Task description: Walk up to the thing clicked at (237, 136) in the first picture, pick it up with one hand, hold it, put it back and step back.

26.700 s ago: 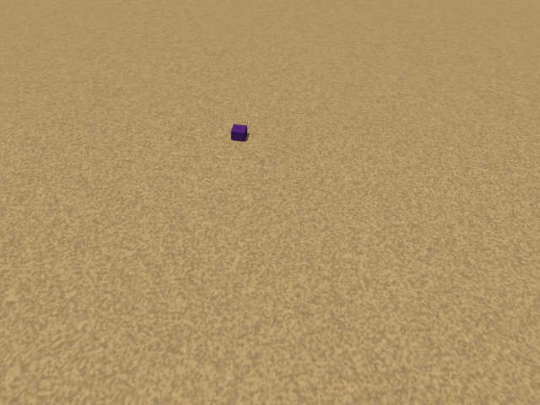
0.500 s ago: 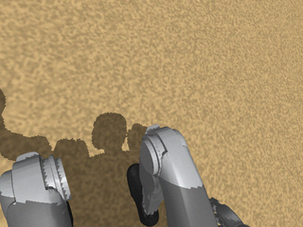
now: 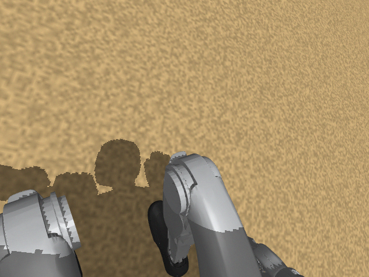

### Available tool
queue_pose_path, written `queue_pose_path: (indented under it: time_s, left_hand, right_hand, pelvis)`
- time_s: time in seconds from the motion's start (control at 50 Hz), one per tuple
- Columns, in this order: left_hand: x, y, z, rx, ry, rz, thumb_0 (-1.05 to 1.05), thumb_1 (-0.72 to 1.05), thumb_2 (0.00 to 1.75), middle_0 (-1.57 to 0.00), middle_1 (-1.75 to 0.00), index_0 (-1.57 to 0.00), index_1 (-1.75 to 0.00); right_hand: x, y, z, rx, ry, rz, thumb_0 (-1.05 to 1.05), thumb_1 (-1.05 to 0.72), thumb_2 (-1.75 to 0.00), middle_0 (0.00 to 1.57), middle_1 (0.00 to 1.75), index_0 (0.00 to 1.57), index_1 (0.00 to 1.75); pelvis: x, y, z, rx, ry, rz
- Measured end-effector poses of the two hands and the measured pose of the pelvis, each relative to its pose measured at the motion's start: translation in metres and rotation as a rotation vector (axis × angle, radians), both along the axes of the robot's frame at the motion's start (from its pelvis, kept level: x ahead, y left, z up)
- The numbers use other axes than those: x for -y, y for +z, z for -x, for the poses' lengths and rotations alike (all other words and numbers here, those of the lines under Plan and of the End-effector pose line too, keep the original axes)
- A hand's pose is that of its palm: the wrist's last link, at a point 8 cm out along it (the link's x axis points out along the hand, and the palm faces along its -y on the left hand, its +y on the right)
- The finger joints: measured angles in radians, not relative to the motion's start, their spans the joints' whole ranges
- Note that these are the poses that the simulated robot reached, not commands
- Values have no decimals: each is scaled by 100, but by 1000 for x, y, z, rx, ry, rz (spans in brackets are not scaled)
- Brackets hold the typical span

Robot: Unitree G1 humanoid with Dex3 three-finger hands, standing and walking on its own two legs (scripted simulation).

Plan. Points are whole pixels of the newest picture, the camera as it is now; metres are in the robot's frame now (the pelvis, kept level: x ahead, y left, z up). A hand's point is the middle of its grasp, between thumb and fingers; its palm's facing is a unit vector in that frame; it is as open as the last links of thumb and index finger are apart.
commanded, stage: rest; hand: left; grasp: from above
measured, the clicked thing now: out of the picture +0.43 +0.35 -0.26
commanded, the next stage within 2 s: open in 0.02 s
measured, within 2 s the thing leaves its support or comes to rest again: neither
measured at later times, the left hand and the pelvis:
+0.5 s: hand out of the picture +0.42 +0.34 -0.22, palm faces -0.47 -0.08 -0.88, open 12.1 cm; pelvis +0.00 +0.00 +0.00, yaw -1 degrees
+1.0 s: hand out of the picture +0.42 +0.35 -0.22, palm faces -0.47 -0.09 -0.88, open 13.9 cm; pelvis -0.01 +0.00 +0.00, yaw -1 degrees
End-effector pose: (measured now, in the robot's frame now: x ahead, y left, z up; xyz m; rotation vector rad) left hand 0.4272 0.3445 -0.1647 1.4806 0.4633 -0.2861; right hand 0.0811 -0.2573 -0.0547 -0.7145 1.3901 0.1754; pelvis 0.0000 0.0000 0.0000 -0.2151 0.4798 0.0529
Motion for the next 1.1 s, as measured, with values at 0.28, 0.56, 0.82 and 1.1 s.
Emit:
queue_pose_path:
  time_s: [0.28,0.56,0.82,1.1]
  left_hand:
    - [-2,0,0,-17,13,7,-1,-1,55,-53,-59,-58,-56]
    - [-1,0,1,-7,-19,8,0,-22,77,-30,-78,-32,-76]
    - [-1,1,-1,0,0,-1,0,-42,93,-14,-94,-14,-92]
    - [-3,0,-1,-20,0,9,0,-47,98,-8,-100,-9,-98]
  right_hand:
    - [0,5,8,-8,9,1,0,-90,-90,21,30,20,30]
    - [-1,9,8,-6,29,9,0,-90,-90,21,30,20,30]
    - [-3,9,1,15,45,-10,0,-90,-90,21,30,20,30]
    - [-1,9,13,-12,20,0,0,-89,-90,21,30,20,30]
  pelvis:
    - [0,1,3,16,-5,5]
    - [-1,1,4,25,-6,11]
    - [-1,2,5,21,-6,12]
    - [0,2,5,27,-6,10]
